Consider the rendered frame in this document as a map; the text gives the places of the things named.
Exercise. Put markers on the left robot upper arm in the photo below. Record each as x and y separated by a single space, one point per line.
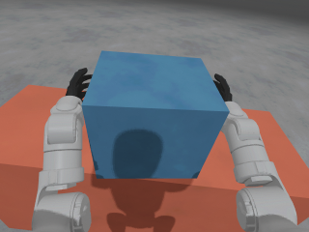
63 212

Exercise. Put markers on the right robot upper arm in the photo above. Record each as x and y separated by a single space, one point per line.
266 209

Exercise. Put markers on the left robot forearm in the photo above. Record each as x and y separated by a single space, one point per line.
62 149

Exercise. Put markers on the carton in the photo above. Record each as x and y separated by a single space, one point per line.
151 116

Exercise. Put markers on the pedestal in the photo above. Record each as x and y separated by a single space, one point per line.
207 203

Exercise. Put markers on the robot right hand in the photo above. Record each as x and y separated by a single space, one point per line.
223 88

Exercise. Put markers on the robot left hand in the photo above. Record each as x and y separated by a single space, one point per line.
76 84

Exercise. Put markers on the right robot forearm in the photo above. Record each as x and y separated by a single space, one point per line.
252 165

